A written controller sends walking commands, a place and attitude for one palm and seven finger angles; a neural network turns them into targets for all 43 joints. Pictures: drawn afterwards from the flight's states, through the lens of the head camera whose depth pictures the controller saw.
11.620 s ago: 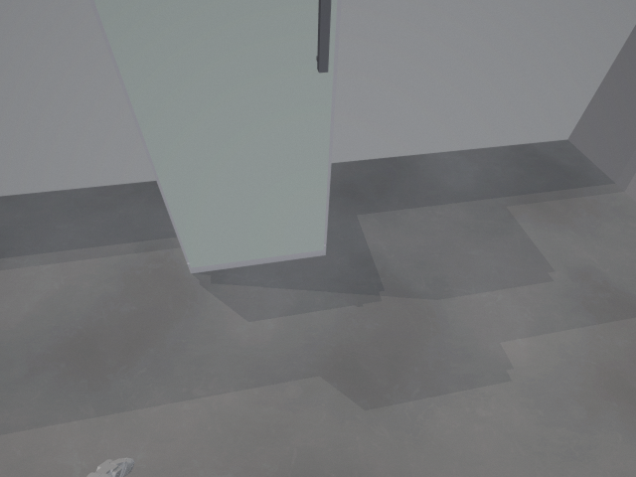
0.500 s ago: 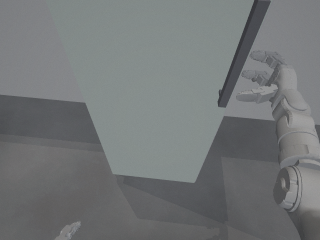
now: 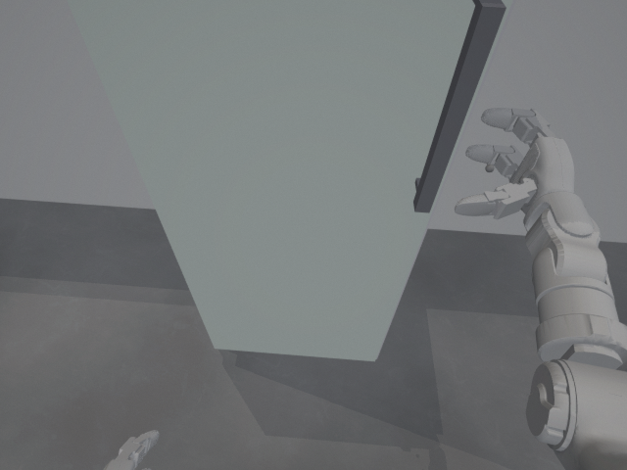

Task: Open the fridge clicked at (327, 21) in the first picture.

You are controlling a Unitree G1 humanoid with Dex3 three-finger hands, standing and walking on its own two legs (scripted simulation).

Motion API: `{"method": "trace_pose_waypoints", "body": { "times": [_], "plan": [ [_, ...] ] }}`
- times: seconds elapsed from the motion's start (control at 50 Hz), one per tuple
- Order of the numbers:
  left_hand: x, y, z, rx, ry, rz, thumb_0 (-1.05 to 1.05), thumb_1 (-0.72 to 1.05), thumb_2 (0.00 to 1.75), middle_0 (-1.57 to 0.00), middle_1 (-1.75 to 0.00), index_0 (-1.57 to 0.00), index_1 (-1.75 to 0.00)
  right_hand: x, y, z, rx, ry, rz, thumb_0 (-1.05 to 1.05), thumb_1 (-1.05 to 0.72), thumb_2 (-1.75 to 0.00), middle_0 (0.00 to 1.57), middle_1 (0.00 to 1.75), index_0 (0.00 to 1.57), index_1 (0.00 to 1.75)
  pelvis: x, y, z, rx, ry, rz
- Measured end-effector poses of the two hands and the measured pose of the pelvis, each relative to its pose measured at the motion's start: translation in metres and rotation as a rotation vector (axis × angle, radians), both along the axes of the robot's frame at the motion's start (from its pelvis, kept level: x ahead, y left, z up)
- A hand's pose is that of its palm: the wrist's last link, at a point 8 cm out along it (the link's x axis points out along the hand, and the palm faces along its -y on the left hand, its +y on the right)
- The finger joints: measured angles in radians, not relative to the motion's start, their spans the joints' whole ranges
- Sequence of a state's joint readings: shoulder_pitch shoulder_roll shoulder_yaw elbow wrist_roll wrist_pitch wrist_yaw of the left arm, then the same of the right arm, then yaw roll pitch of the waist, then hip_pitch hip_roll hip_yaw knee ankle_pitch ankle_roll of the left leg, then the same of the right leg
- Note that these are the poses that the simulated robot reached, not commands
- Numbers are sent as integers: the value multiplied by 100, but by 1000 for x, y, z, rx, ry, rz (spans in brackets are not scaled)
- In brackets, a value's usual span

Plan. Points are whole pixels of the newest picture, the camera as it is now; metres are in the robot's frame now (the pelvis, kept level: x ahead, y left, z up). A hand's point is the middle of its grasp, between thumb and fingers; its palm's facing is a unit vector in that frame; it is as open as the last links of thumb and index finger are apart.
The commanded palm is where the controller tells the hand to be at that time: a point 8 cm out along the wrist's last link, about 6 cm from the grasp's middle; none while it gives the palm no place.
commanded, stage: move the hooked fingers beside the handle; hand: right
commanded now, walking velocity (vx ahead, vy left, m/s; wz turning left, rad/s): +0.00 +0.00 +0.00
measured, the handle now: (445, 118) +0.51 -0.11 +0.20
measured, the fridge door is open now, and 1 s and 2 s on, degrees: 0 0 0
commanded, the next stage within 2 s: feel for the door with the fingertips in 0.36 s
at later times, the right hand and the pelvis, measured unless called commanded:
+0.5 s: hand (496, 157) +0.46 -0.16 +0.19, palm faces -0.03 +1.00 +0.00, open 14.0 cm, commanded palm +0.43 -0.21 +0.18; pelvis +0.00 +0.00 +0.00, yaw +0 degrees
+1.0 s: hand (464, 157) +0.46 -0.13 +0.19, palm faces -0.01 +1.00 +0.01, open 14.0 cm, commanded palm +0.43 -0.18 +0.18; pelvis -0.01 +0.01 +0.00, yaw +0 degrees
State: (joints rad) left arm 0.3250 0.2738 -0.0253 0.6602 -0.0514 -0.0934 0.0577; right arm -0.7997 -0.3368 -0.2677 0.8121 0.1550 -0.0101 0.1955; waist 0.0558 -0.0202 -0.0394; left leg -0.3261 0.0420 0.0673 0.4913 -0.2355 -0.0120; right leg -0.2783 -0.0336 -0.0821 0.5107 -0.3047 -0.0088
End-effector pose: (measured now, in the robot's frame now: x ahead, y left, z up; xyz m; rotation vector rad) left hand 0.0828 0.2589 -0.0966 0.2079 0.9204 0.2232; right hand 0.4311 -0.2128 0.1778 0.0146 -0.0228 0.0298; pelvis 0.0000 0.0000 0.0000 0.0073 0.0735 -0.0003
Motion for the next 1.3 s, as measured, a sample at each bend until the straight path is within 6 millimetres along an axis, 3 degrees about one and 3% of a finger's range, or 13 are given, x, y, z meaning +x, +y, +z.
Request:
{"method": "trace_pose_waypoints", "body": {
  "times": [0.08,0.16,0.3,0.54,0.72,0.86,0.96,1.3],
  "plan": [
    [6,-4,1,-9,-21,-8,1,91,90,-20,-30,-20,-30,2,5,13,-5,-24,3,-1,51,-30,30,120,30,120,0,0,0,0,-6,-2],
    [6,-6,0,-20,-20,-8,1,91,90,-20,-30,-20,-30,7,0,12,-2,34,-13,-1,51,-30,30,120,30,120,-1,1,0,-1,-3,-2],
    [-9,-3,-5,-16,26,-1,1,91,90,-20,-30,-20,-30,2,-9,-5,-9,54,-25,-1,50,-30,30,120,30,120,-4,1,-1,-3,4,1],
    [-28,5,-6,1,60,29,1,91,90,-20,-30,-20,-30,6,-1,13,-6,15,9,-1,51,-30,30,120,30,120,-3,1,0,0,2,0],
    [-18,0,-5,-17,27,12,1,91,90,-20,-30,-20,-30,-2,23,0,17,13,19,-1,51,-30,30,120,30,120,-5,1,0,-2,-5,5],
    [-7,-6,-4,-35,-9,-7,1,91,90,-20,-30,-20,-30,-3,36,8,-9,-3,9,-1,51,-30,30,120,30,120,-8,3,0,-3,-15,2],
    [-5,-6,-4,-36,-13,-10,1,91,90,-20,-30,-20,-30,3,35,10,2,36,-11,-1,51,-30,30,120,30,120,-10,5,0,-5,-12,0],
    [-52,11,-11,1,110,37,1,91,90,-20,-30,-20,-30,21,32,6,-19,22,-6,-1,50,-30,33,122,32,123,-11,7,-2,-5,25,-2]
  ]
}}
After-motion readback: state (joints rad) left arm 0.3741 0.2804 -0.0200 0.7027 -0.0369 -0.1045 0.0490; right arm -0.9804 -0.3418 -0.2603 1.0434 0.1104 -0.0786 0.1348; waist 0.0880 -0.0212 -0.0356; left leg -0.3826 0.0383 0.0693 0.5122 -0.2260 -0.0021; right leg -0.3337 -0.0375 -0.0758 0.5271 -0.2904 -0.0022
